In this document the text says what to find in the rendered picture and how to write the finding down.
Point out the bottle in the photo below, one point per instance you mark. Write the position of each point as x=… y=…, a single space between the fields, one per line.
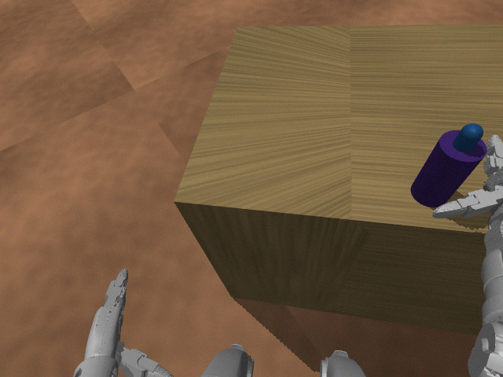
x=455 y=156

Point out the right robot hand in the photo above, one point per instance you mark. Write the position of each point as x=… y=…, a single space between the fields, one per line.
x=482 y=200

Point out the left robot arm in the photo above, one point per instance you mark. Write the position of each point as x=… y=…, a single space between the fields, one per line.
x=97 y=367

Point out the right robot arm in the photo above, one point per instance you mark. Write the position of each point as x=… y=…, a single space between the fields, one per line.
x=486 y=358

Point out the left robot hand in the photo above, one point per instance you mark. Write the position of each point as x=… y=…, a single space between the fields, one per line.
x=104 y=337

